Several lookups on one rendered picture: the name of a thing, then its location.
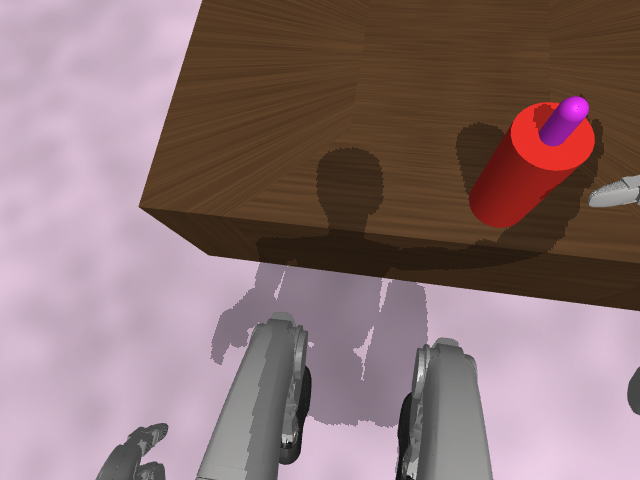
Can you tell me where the right robot hand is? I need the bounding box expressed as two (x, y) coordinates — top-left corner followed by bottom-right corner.
(588, 175), (640, 207)

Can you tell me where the left robot hand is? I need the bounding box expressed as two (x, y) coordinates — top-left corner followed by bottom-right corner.
(95, 423), (168, 480)

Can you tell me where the left robot foot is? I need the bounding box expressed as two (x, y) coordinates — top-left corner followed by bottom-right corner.
(279, 365), (312, 465)

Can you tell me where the right robot foot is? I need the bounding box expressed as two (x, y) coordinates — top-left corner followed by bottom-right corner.
(396, 392), (414, 480)

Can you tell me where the bottle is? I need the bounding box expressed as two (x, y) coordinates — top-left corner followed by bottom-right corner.
(469, 96), (595, 228)

